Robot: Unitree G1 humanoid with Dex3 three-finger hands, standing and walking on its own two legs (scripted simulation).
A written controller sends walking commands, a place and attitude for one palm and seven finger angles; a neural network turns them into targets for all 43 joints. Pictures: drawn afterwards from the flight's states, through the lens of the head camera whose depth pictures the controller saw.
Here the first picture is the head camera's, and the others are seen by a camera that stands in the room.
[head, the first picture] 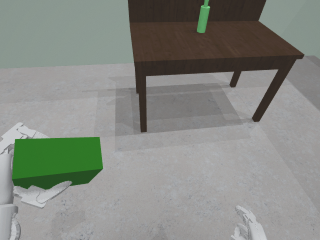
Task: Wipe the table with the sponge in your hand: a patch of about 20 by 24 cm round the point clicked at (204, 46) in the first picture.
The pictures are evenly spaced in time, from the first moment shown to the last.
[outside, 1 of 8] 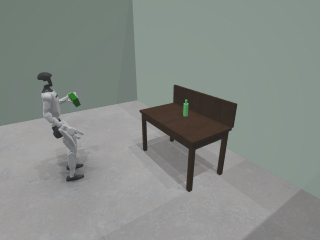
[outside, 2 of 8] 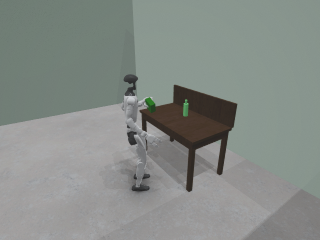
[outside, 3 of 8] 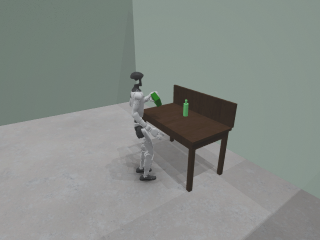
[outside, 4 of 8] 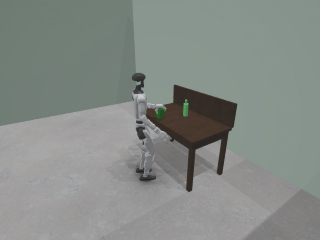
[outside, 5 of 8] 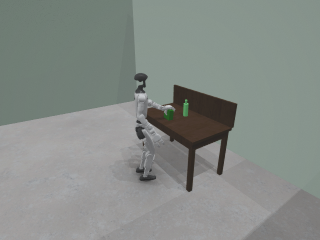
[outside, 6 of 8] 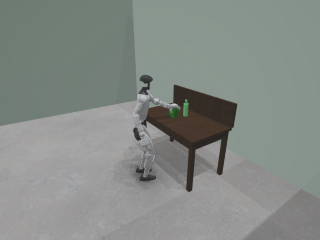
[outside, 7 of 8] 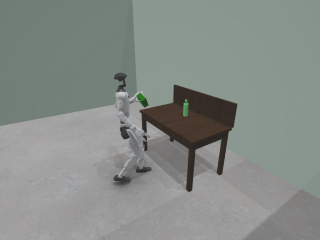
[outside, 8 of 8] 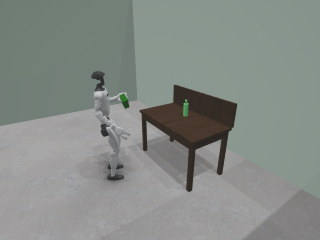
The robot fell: no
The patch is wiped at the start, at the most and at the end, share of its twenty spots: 0.00 1.00 1.00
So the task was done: yes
